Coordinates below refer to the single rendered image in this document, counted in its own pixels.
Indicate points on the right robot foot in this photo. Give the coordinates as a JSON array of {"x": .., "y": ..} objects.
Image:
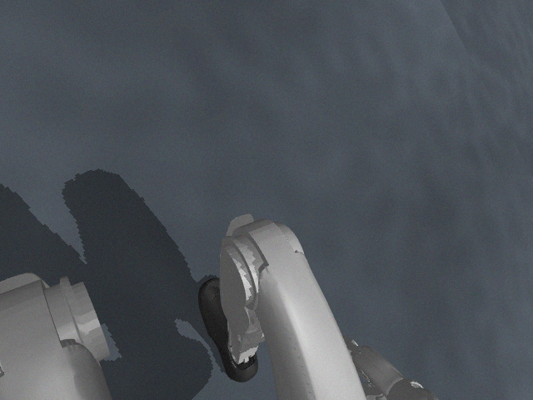
[{"x": 216, "y": 325}]

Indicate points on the right robot arm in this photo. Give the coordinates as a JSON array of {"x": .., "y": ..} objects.
[{"x": 409, "y": 389}]

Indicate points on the right robot hand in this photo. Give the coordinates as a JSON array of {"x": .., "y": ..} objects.
[{"x": 374, "y": 368}]

